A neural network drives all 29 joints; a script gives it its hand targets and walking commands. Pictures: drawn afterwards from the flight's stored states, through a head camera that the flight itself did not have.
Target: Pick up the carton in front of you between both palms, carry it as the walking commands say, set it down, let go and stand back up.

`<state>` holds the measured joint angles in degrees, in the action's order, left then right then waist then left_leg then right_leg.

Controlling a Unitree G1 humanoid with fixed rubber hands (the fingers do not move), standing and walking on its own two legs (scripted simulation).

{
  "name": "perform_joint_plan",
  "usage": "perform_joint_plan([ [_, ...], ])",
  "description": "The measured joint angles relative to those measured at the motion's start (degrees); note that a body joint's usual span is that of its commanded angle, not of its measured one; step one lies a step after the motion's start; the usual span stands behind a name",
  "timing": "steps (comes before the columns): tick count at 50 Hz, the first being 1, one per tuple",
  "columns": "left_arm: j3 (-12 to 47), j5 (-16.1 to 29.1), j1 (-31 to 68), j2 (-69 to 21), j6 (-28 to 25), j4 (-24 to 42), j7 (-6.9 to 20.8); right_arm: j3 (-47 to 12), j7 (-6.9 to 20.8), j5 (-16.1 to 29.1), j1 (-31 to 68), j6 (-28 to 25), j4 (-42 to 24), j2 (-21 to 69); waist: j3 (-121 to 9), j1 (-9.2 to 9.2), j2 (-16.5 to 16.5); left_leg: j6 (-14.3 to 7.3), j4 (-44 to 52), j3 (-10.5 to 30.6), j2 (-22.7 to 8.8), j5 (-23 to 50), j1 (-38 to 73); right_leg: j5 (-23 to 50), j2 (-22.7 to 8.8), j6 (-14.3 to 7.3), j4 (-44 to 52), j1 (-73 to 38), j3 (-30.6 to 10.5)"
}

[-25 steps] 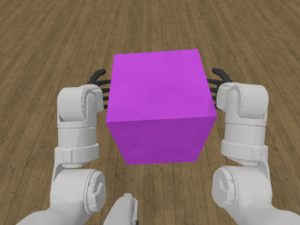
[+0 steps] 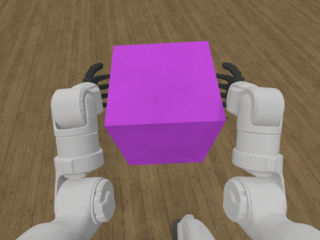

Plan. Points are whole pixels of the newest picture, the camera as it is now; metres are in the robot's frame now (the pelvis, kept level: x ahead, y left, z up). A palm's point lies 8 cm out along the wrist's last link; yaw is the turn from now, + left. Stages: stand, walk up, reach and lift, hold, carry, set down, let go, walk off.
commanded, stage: carry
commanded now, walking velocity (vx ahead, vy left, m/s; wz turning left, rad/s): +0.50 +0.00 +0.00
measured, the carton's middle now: (163, 111) +0.41 -0.03 +0.09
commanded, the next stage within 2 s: none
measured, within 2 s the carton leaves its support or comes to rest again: neither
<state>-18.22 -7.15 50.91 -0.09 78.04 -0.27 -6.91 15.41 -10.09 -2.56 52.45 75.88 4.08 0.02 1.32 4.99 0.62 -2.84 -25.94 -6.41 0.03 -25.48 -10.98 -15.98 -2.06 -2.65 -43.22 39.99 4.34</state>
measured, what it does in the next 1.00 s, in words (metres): walks ahead: right foot, then left foot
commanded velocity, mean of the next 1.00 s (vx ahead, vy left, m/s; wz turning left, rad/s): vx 0.50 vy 0.00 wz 0.00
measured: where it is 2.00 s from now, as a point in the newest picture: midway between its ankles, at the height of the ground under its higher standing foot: (144, 109)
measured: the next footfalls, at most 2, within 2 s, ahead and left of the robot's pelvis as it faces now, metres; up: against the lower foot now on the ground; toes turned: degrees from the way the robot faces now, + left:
right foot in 0.06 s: +0.23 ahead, -0.10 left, +0.02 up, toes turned -1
left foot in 0.52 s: +0.50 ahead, +0.09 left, +0.02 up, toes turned +7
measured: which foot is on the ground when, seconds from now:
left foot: down 0.00-0.08, up 0.10-0.50, down 0.52-0.98, up 1.00-1.00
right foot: up 0.00-0.04, down 0.06-0.52, up 0.54-0.94, down 0.96-1.00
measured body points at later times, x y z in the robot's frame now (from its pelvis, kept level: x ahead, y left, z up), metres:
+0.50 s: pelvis +0.33 -0.01 +0.02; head +0.36 -0.01 +0.46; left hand +0.71 +0.17 +0.20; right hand +0.74 -0.13 +0.20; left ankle +0.46 +0.09 -0.70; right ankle +0.19 -0.10 -0.71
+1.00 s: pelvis +0.65 -0.02 +0.01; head +0.66 -0.02 +0.46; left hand +0.95 +0.14 +0.10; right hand +0.96 -0.16 +0.11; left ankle +0.47 +0.08 -0.68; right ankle +0.75 -0.10 -0.71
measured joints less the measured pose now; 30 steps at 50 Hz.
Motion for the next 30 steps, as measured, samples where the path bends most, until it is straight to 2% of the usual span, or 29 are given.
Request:
perform_joint_plan([
  [2, 0.4, 0.0, 0.7, 0.5, -0.1, -3.0, 0.1, -0.1, 0.4, -0.6, 0.6, 0.3, 2.4, -0.5, -1.7, -1.24, 0.4, 1.0, -2.7, 0.3, -1.2, -3.6, 2.1, 2.6, 1.3, -0.9, 7.9, -4.6, 2.9],
  [3, 0.8, -0.1, 1.2, 0.5, -0.4, -5.1, 0.1, -0.2, 0.7, -0.8, 0.8, 0.5, 3.7, -1.1, -2.3, -2.12, 1.0, 1.4, -7.0, 0.4, -2.3, -5.6, 2.0, 4.3, 2.1, -1.4, 9.5, -6.8, 3.9],
  [4, 1.4, -0.2, 1.4, 0.4, -1.1, -7.1, 0.1, -0.1, 1.0, -0.8, 0.8, 0.4, 4.9, -1.8, -2.5, -3.2, 1.7, 1.6, -14.1, 1.3, -3.4, -3.9, 0.0, 3.6, 2.6, -1.7, 7.5, -7.4, 4.7],
  [5, 1.9, -0.3, 1.4, 0.2, -1.6, -8.9, 0.1, 0.3, 2.1, -0.4, 0.4, 0.4, 6.0, -2.2, -2.6, -4.39, 1.5, 1.9, -23.0, 3.3, -2.9, -3.2, -3.1, 1.9, 2.7, -1.9, 5.9, -8.0, 4.8],
  [7, 2.7, 0.2, 0.3, 0.0, -1.6, -10.5, -0.4, 0.5, 2.6, -0.9, -0.4, 0.7, 7.5, -2.3, -2.3, -6.32, 0.5, 1.6, -38.8, 5.9, -0.9, -2.1, -10.3, 0.6, 3.0, -2.5, 6.4, -10.4, 3.9],
  [9, 3.5, 1.5, -1.4, 0.2, -1.0, -10.0, -1.0, 0.5, 2.4, -1.6, -1.1, 1.4, 7.4, -1.7, -1.5, -7.6, -0.3, 1.3, -44.5, 6.0, -0.2, 0.7, -16.2, 2.1, 3.1, -2.1, 9.2, -13.6, 2.6],
  [12, 3.7, 3.3, -2.6, 0.5, -0.4, -7.5, -1.8, 0.6, 2.4, -2.3, -1.3, 2.1, 5.4, -1.0, -0.3, -8.82, -0.9, 1.5, -41.2, 5.2, -0.5, 3.1, -22.8, 2.4, 3.0, -2.5, 13.7, -18.3, 1.3],
  [16, 2.7, 4.2, -1.8, 0.5, -0.5, -4.1, -2.4, 0.9, 2.1, -2.6, -0.8, 2.2, 1.3, -0.3, 0.3, -9.52, -0.9, 1.9, -30.2, 4.4, -1.4, 6.0, -27.8, 1.9, 2.8, -2.0, 17.7, -23.3, 0.4],
  [20, 2.0, 4.0, 0.1, 0.5, -0.7, -3.6, -2.1, 1.4, 2.1, -2.8, 0.1, 2.1, -0.6, -0.3, -0.9, -9.19, -0.5, 1.5, -18.2, 3.6, -1.5, 14.3, -28.3, -1.6, 2.7, -1.0, 19.8, -28.4, -0.2],
  [24, 2.4, 3.1, 1.6, 0.8, -0.5, -6.6, -1.8, 1.5, 2.0, -2.9, 1.0, 2.4, 1.5, -0.9, -3.1, -7.99, -0.1, 0.0, -4.8, 0.6, 0.0, 22.3, -23.0, -7.4, 2.6, 0.3, 18.4, -33.5, -0.3],
  [26, 2.4, 2.9, 1.9, 1.8, 0.0, -8.4, -1.4, 1.0, 2.0, -3.1, 1.8, 2.1, 4.4, -0.8, -4.2, -6.94, 0.0, -1.2, 0.0, -1.0, 0.5, 23.6, -17.9, -11.5, 2.3, 1.0, 10.7, -33.5, 0.1],
  [27, 2.5, 3.0, 2.1, 2.5, -0.1, -9.4, -1.1, 0.7, 2.0, -3.3, 1.8, 1.5, 5.6, -0.5, -4.2, -5.84, -1.3, -1.9, -2.4, -1.6, 1.2, 20.8, -17.9, -11.5, 1.3, 1.1, 3.1, -31.1, -0.5],
  [29, 2.1, 3.5, 1.5, 3.0, -0.2, -11.1, 0.1, 0.2, 2.1, -3.7, 1.4, 0.6, 7.9, 0.1, -3.6, -4.18, -1.7, -2.7, -5.9, -1.8, 1.3, 16.7, -17.4, -12.6, 2.2, 1.3, -14.4, -23.9, -3.3],
  [30, 2.1, 3.2, 0.7, 2.8, 0.0, -11.5, 0.2, 0.1, 2.1, -3.8, 0.5, 0.5, 8.4, 0.4, -3.3, -3.59, -1.4, -2.6, -5.7, -1.6, 1.1, 15.9, -16.3, -11.9, 2.7, 1.2, -20.3, -20.4, -3.6],
])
